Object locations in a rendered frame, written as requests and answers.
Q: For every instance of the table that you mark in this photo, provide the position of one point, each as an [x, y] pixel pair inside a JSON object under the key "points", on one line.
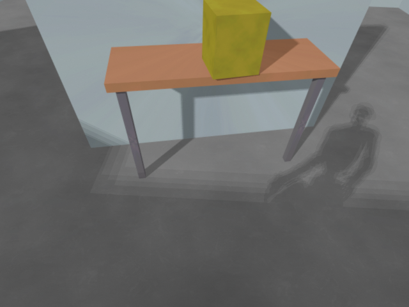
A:
{"points": [[155, 67]]}

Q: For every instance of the carton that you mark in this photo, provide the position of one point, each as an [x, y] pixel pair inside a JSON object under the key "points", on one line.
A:
{"points": [[234, 36]]}

